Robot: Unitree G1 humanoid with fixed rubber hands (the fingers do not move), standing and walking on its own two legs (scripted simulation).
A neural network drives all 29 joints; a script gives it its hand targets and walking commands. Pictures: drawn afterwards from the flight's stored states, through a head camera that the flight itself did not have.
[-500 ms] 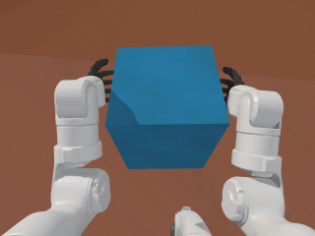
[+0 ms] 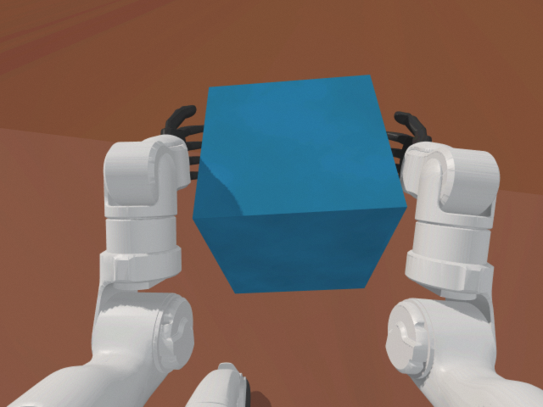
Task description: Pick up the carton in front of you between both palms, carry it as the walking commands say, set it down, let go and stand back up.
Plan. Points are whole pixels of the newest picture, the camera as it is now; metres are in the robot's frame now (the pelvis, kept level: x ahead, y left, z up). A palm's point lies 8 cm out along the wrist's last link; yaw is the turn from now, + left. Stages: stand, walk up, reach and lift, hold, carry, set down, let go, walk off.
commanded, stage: carry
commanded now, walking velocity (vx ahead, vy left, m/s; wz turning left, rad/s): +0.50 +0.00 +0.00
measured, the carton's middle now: (294, 197) +0.39 +0.00 +0.10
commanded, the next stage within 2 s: none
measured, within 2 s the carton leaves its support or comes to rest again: neither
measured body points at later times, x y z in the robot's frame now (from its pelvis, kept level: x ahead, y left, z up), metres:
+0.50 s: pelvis +0.30 +0.00 +0.01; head +0.32 +0.01 +0.46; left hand +0.70 +0.15 +0.19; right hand +0.69 -0.15 +0.19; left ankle +0.19 +0.10 -0.71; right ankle +0.44 -0.10 -0.68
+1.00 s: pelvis +0.60 +0.02 +0.03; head +0.61 +0.02 +0.48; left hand +0.99 +0.17 +0.20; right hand +0.99 -0.13 +0.21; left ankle +0.72 +0.10 -0.68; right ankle +0.46 -0.09 -0.68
